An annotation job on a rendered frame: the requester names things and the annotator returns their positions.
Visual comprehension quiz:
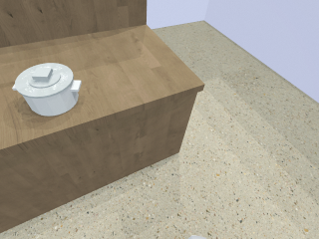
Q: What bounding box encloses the knob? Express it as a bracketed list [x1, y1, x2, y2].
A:
[32, 67, 53, 81]

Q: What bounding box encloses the table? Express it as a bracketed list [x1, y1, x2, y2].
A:
[0, 0, 205, 233]

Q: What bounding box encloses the pot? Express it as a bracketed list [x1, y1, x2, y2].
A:
[12, 80, 82, 117]

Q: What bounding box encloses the lid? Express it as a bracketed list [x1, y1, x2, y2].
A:
[15, 63, 74, 99]

